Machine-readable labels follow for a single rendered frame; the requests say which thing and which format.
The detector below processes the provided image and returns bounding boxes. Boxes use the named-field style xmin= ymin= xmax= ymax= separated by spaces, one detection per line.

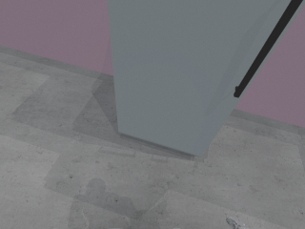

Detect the fridge door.
xmin=107 ymin=0 xmax=305 ymax=156

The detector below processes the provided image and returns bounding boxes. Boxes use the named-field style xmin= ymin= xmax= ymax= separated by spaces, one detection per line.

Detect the right robot hand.
xmin=226 ymin=217 xmax=250 ymax=229

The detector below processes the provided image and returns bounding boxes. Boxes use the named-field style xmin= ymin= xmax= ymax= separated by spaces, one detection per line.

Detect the handle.
xmin=234 ymin=0 xmax=303 ymax=98

